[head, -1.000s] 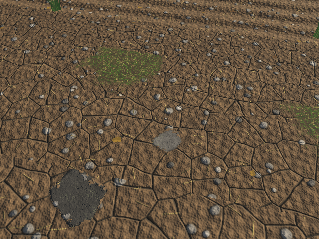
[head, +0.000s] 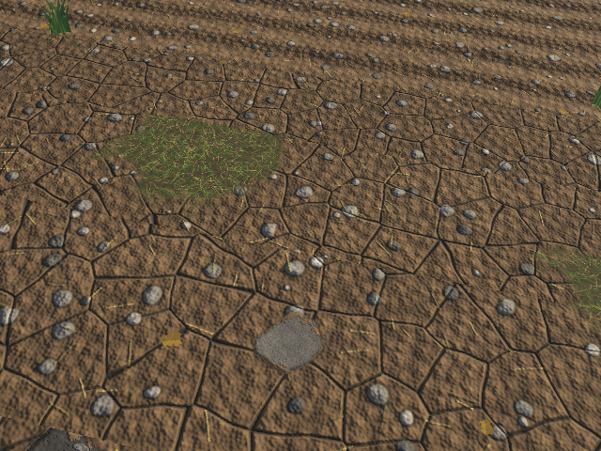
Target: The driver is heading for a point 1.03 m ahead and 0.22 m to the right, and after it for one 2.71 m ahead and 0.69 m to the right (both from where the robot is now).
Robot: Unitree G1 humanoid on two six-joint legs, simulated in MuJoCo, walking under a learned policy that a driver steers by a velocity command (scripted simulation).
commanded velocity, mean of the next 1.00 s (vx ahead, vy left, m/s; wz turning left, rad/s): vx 0.48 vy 0.00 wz -0.08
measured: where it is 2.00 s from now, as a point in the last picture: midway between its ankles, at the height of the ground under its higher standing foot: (281, 292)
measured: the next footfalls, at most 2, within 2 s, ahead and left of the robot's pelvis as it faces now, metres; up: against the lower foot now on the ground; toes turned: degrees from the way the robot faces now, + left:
right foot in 0.18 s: +0.25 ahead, -0.14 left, +0.00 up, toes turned -1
left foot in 0.92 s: +0.71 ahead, +0.20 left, -0.18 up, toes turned -3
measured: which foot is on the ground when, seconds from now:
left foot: down 0.00-0.20, up 0.22-0.90, down 0.92-1.00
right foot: up 0.00-0.16, down 0.18-0.92, up 0.94-1.00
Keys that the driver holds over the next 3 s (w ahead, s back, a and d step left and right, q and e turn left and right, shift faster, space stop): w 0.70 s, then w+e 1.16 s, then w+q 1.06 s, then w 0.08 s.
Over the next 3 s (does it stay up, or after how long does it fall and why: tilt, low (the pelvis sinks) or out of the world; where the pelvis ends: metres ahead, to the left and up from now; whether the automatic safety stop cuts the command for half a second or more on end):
stays up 1.54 -0.36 -0.38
